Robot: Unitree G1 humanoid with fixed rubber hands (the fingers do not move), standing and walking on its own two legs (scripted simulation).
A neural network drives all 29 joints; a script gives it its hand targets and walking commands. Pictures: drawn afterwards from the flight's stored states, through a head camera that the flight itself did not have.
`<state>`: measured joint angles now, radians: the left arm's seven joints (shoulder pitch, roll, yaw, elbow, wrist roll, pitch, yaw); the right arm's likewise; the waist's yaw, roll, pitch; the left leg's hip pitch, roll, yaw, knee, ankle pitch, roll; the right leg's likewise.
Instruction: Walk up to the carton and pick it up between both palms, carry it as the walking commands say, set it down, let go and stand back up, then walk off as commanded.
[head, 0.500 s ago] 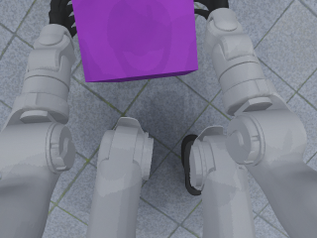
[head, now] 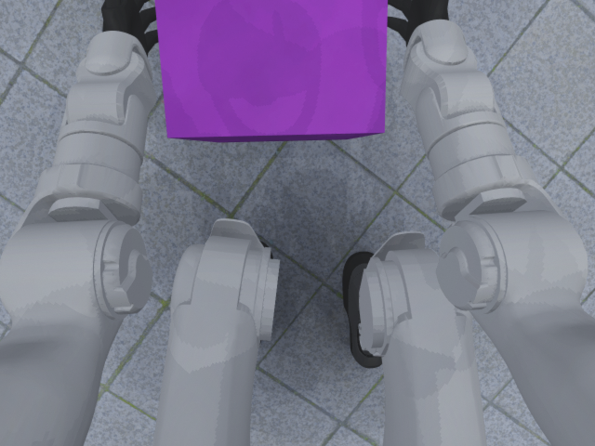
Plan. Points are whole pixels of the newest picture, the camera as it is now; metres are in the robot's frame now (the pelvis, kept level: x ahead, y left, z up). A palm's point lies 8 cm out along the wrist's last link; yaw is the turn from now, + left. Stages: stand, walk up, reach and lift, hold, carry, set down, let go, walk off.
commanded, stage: set down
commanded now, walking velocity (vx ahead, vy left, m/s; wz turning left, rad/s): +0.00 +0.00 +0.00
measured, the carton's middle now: (278, 57) +0.52 +0.07 -0.23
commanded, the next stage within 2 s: let go in 1.94 s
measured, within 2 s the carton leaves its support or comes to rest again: neither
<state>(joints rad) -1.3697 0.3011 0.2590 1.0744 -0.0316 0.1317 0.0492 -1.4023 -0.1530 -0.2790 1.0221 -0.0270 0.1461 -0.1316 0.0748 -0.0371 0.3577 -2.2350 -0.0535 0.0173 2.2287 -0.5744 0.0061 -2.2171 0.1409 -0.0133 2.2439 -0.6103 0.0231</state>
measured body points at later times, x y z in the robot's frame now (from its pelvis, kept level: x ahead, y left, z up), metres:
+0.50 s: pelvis +0.00 +0.01 +0.01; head +0.36 +0.03 +0.27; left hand +0.51 +0.26 -0.16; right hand +0.55 -0.12 -0.17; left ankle +0.12 +0.11 -0.33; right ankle +0.11 -0.10 -0.33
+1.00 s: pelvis +0.00 +0.00 +0.08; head +0.36 +0.04 +0.33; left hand +0.52 +0.27 -0.07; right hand +0.57 -0.11 -0.07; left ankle +0.12 +0.11 -0.33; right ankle +0.11 -0.10 -0.33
